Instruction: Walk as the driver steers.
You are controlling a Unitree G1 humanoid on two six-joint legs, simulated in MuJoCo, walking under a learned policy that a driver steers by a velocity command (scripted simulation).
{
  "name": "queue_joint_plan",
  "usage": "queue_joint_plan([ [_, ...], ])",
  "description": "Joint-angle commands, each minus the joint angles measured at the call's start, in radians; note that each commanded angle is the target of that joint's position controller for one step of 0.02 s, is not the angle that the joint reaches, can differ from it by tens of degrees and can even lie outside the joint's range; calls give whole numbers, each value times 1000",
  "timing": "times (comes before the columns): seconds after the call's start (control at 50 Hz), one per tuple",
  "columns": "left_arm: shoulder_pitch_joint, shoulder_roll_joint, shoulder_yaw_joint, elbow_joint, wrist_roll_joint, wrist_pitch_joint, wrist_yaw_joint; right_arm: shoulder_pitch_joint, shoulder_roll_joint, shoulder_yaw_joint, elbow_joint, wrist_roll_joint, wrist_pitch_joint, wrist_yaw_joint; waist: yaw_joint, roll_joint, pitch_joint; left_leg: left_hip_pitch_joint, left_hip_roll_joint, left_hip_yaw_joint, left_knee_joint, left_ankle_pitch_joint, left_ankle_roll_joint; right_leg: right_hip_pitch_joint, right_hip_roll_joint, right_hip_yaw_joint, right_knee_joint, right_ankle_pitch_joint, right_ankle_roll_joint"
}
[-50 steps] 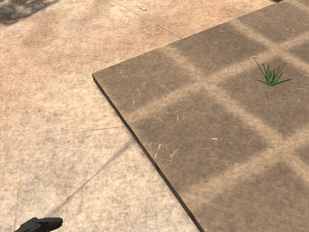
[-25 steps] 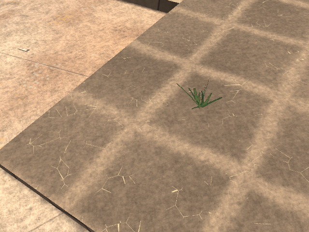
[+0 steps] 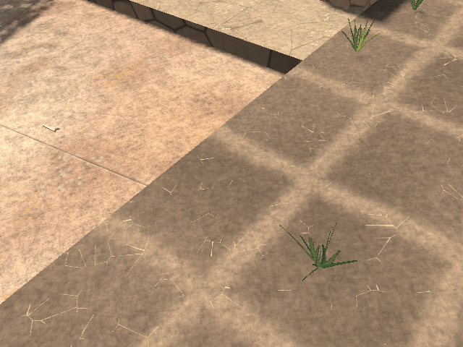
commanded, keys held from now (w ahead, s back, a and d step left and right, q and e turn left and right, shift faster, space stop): w+q+shift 0.80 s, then w+shift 0.20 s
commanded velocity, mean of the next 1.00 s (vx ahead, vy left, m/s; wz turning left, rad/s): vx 1.00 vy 0.00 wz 0.85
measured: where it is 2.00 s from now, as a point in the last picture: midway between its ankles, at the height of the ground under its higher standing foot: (77, 160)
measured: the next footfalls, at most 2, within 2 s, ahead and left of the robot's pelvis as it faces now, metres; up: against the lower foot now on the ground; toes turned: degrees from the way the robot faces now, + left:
left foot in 0.26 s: +0.40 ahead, +0.07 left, +0.00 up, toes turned +16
right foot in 0.68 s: +0.83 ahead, +0.05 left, +0.00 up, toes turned +46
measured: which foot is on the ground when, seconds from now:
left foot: up 0.00-0.24, down 0.26-0.70, up 0.72-1.00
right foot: down 0.00-0.26, up 0.28-0.66, down 0.68-1.00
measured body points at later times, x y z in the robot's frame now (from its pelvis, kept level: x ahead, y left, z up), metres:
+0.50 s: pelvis +0.41 +0.04 +0.01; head +0.41 +0.05 +0.46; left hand +0.60 +0.33 +0.00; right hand +0.48 -0.19 -0.11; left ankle +0.36 +0.06 -0.72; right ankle +0.61 -0.11 -0.63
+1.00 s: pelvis +0.78 +0.18 +0.01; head +0.78 +0.21 +0.46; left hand +0.51 +0.30 -0.12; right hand +1.12 +0.24 -0.03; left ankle +0.76 +0.40 -0.63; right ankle +0.80 +0.02 -0.72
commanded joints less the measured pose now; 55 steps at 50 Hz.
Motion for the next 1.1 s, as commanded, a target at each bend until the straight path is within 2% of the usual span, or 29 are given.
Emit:
queue_joint_plan([
  [0.02, -121, 18, 4, -47, 1, -24, 18, 21, 54, 19, -71, -16, 43, 15, -75, -128, 161, -163, 58, -40, -49, 33, 8, 14, -186, 115, -461, 255, -73],
  [0.08, -158, 80, 16, -38, 16, -23, 59, -63, 13, 18, -117, -21, 37, 35, -96, -95, 188, -169, 39, 41, -253, 146, 4, 86, -134, -33, -538, 330, -73],
  [0.12, -177, 155, 32, -39, 7, -26, 67, -96, -7, 18, -126, -17, 23, 53, -99, -53, 175, -38, 28, 125, -461, 238, 30, 116, -100, -119, -566, 414, -56],
  [0.16, -164, 238, 52, -37, -2, -21, 70, -95, -42, 3, -129, -9, 10, 62, -113, -69, 118, 156, -42, 222, -581, 264, 54, 189, -107, -148, -502, 841, -52],
  [0.22, -222, 332, 85, -61, -37, 15, 59, 145, -149, -47, -92, 12, 44, 51, -259, -223, -5, 432, -118, 267, -588, 55, 97, 313, -158, -129, -139, 1477, -76],
  [0.24, -269, 314, 84, -77, -37, 13, 54, 364, -217, -83, -29, 5, 62, 42, -351, -216, -83, 691, -122, 213, -631, 8, 138, 211, -150, -88, 134, 1454, -89],
  [0.26, -345, 231, 61, -78, -50, -1, 42, 496, -211, -90, 27, 3, 69, 25, -414, -72, -36, 843, -80, 107, -803, 61, 201, 11, -15, -77, 597, 862, -46],
  [0.28, -339, 2, 5, -130, -20, -42, 25, 399, -163, -53, 62, -38, 50, 42, -229, 326, 151, 817, -125, -90, -783, 206, 226, -371, 205, 51, 1029, -161, -30],
  [0.3, -179, -40, -23, -228, -40, -85, 14, 230, -120, -13, -38, -65, 1, 48, -31, 397, -58, 900, 61, -683, -1027, -240, 407, -604, 233, 284, 1114, -166, -53],
  [0.32, -273, 89, -7, -246, -61, -112, 7, 208, -68, -13, -82, -62, -19, 52, -80, 189, -48, 841, 139, -858, -1235, -518, 387, -635, 181, 341, 1040, -69, -91],
  [0.34, -346, 136, 7, -257, -69, -117, 9, 199, -72, -16, -85, -55, -43, 57, -58, -38, 29, 710, 154, -870, -1281, -606, 335, -626, 142, 337, 899, 25, -107],
  [0.36, -343, 125, 7, -240, -46, -103, 20, 144, -86, -16, -97, -49, -61, 60, -9, -188, 54, 567, 140, -825, -1253, -576, 302, -545, 96, 350, 791, 91, -92],
  [0.38, -328, 118, 7, -231, -26, -85, 27, 91, -105, -20, -113, -50, -69, 50, 22, -198, 79, 436, 96, -765, -1222, -499, 302, -482, 78, 364, 717, 122, -63],
  [0.44, -365, 135, 18, -228, -15, -45, 50, 86, -62, -2, -121, -46, -70, 4, 11, -155, 120, 279, 0, -546, -1249, -312, 283, -397, 33, 342, 483, 163, 8],
  [0.5, -584, 55, -1, -298, 2, -47, 47, 145, -37, 3, -93, -20, -49, -34, -90, -84, 144, 223, -96, -377, -1224, -127, 225, -299, 81, 265, 121, 414, 55],
  [0.54, -636, 26, 0, -319, -19, -50, 37, 158, -53, -6, -74, -15, -35, -36, -129, -18, 116, 219, -121, -344, -1193, -124, 183, -183, 137, 226, -58, 495, 69],
  [0.6, -628, 88, 41, -326, -60, -57, 27, 182, -37, -13, -48, -2, -30, -38, -138, 53, 73, 353, -98, -415, -1119, -182, 152, -103, 153, 278, -197, 515, 77],
  [0.64, -566, 146, 73, -312, -75, -68, 28, 158, -44, -25, -52, -5, -23, -44, -91, 93, 46, 478, -76, -447, -1010, -11, 130, -63, 146, 287, -237, 433, 53],
  [0.68, -194, 212, 111, -238, -77, -70, 38, 62, -37, -17, -101, -44, -16, -27, 119, 99, -193, 392, -107, -368, -586, 213, 66, 371, 53, 312, -137, 293, -12],
  [0.7, 24, 266, 108, -200, -65, -54, 44, 97, 98, 26, -133, -86, -24, -14, 141, -157, -353, 156, -167, -280, -220, -367, 50, 709, -110, 547, -99, 59, -32],
  [0.72, -25, 315, 109, -192, -14, -64, 16, 272, 99, 41, -188, 40, -31, -17, 1, -684, -423, -171, -167, -206, 48, -434, 21, 809, -367, 1245, -400, -412, -223],
  [0.74, -123, 173, 89, -233, -14, -55, 18, 201, 4, 28, -140, 42, -17, -34, 49, -433, -248, -250, -77, -160, 115, -299, 11, 681, -305, 1177, -454, -590, -211],
  [0.76, -147, 127, 75, -220, -23, -42, 26, 73, -48, 17, -164, 4, -9, -30, 71, -273, -117, -251, -63, -107, 103, -224, 6, 537, -254, 955, -434, -384, -177],
  [0.78, -143, 132, 72, -194, -17, -35, 27, 3, -44, 14, -177, -27, -2, -26, 60, -75, -50, -188, -25, -92, 64, -195, 7, 404, -205, 785, -423, -155, -153],
  [0.8, -165, 135, 71, -163, -12, -35, 28, -35, -36, 10, -202, -40, -1, -17, 30, -60, 9, -151, 12, -102, -13, -163, 8, 297, -172, 670, -421, -15, -151],
  [0.88, -129, 81, 46, -55, -29, -50, 9, -37, 33, 31, -216, -8, 13, 1, -31, -114, 91, -135, 51, -109, -120, -171, 23, 159, -121, 478, -478, 120, -160],
  [0.98, -74, 161, 51, 1, -12, -48, 15, -170, -5, 37, -233, -25, -10, 17, -28, -49, 192, -225, 6, -108, -396, 84, 5, 145, -123, 287, -551, 324, -181],
  [1.06, 74, 178, 32, 83, -48, -35, 25, -389, 11, 53, -302, -28, -49, 56, 37, -31, 248, -72, -3, 42, -718, 209, 24, 168, -122, 207, -642, 464, -170],
  [1.1, 87, 230, 33, 108, -45, -25, 25, -405, -3, 42, -317, -25, -71, 70, 16, -94, 225, 82, -53, 82, -808, 174, 25, 205, -138, 186, -601, 709, -179],
])
Keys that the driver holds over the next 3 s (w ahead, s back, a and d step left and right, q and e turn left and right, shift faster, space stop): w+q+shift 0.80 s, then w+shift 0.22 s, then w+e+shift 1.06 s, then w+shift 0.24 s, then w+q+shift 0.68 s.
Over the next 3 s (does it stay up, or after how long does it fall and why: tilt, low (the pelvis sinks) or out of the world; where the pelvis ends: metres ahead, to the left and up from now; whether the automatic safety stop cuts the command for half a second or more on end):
stays up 2.31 0.89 -0.15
